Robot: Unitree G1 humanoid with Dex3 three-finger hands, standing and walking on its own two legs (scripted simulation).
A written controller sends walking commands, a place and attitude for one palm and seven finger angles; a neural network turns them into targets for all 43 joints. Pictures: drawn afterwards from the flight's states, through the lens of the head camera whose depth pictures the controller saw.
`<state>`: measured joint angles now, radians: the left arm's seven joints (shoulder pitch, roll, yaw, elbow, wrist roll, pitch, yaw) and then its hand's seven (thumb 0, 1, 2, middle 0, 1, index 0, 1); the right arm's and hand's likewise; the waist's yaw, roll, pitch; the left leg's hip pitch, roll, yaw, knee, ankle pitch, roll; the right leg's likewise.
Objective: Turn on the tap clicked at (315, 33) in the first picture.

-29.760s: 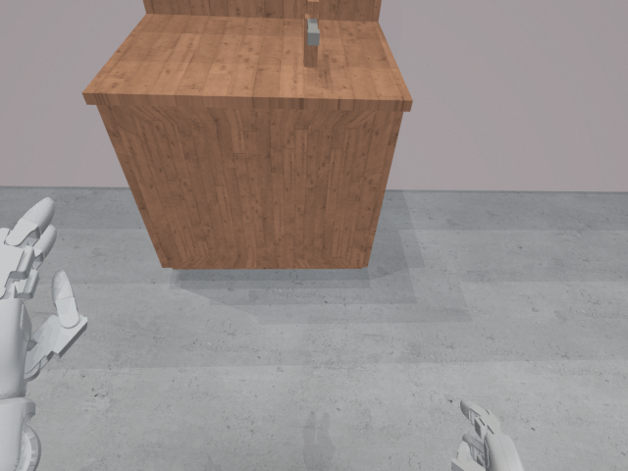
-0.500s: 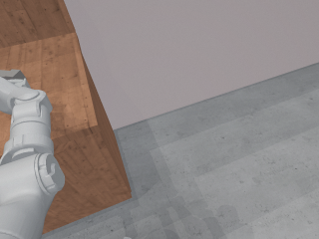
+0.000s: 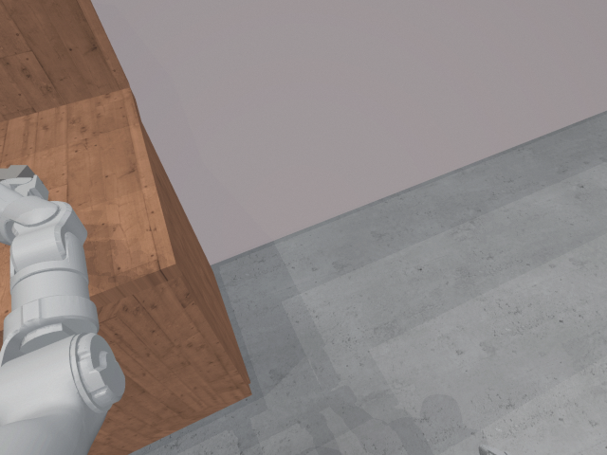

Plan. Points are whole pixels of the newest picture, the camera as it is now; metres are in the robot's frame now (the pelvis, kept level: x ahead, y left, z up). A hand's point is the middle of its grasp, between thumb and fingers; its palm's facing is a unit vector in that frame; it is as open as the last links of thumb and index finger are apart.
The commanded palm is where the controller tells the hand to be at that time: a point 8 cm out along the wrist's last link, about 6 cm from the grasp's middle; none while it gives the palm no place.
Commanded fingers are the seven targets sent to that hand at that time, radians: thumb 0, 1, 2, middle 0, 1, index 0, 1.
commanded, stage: lift the hand up off the lever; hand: left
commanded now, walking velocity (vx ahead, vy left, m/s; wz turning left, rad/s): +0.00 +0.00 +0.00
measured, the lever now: (20, 179) +0.45 +0.38 +0.16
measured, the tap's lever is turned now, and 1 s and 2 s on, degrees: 62 62 62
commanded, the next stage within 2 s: bring the hand home and regain balance in 1.52 s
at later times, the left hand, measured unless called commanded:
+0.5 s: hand (11, 179) +0.40 +0.34 +0.20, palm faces +0.89 -0.45 -0.08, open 7.8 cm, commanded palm +0.34 +0.36 +0.20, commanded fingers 0.00 0.90 0.90 -0.15 -0.15 -0.15 -0.15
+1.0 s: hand out of the picture +0.39 +0.34 +0.22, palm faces +0.90 -0.42 -0.09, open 7.8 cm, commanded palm +0.33 +0.36 +0.22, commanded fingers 0.00 0.90 0.90 -0.15 -0.15 -0.15 -0.15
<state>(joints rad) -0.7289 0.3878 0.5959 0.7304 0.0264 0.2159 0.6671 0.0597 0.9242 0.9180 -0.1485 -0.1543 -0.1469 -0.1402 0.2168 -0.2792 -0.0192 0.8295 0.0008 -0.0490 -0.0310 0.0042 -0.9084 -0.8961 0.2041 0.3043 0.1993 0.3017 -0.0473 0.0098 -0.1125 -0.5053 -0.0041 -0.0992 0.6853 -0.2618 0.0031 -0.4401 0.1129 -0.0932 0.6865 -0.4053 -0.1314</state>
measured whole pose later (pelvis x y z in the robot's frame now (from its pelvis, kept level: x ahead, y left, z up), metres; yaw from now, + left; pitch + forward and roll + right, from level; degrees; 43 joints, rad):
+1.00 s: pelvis +0.03 -0.03 +0.01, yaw +0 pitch +5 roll +7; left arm -0.54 0.41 0.64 0.46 -0.04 0.34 0.55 0.02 0.90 0.90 -0.15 -0.15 -0.15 -0.15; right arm 0.16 -0.29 0.00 0.79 0.04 -0.02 -0.06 0.01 -0.91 -0.90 0.20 0.30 0.20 0.30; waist 0.01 0.01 -0.10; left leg -0.36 0.00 -0.09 0.64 -0.22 0.01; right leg -0.27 0.12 -0.07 0.59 -0.41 -0.11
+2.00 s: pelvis +0.26 -0.36 -0.06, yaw -6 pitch +9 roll +14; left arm 0.49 0.54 0.69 -0.54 -0.21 -0.24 0.17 0.00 0.87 0.90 -0.22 -0.30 -0.23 -0.29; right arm 0.23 -0.28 -0.08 0.59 0.05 0.14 -0.02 0.01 -0.92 -0.90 0.19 0.30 0.19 0.30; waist -0.08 0.17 0.15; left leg -0.20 -0.05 0.24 0.75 -0.60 -0.04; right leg -0.62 0.16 -0.01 1.74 -0.45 0.11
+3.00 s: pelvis +0.91 -1.49 -0.01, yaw -3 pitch -1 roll +5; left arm 0.43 0.45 0.54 -0.39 -0.07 -0.20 0.14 0.01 0.89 0.90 -0.21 -0.31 -0.21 -0.30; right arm 0.11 -0.35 -0.11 0.49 0.04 -0.10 0.01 0.01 -0.91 -0.90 0.21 0.30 0.20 0.30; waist -0.10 0.20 0.16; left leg -0.14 0.06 0.03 0.75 -0.34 0.05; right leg -0.88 0.13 0.17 1.53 -0.45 0.00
